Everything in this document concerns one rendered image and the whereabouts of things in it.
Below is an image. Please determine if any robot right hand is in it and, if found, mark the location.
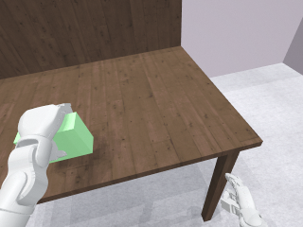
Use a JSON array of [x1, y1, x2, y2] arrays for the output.
[[221, 173, 257, 216]]

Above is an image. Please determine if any robot right forearm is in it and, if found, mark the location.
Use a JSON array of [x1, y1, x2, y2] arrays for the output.
[[239, 207, 268, 227]]

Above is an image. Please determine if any sponge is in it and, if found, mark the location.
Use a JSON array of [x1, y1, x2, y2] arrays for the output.
[[13, 112, 94, 164]]

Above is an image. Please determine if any robot left hand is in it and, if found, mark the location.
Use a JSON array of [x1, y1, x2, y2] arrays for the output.
[[17, 103, 73, 162]]

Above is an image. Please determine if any robot left forearm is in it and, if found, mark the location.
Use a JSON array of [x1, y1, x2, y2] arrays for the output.
[[0, 134, 53, 227]]

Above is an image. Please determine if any table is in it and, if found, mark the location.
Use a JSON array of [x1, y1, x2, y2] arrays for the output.
[[0, 0, 263, 222]]

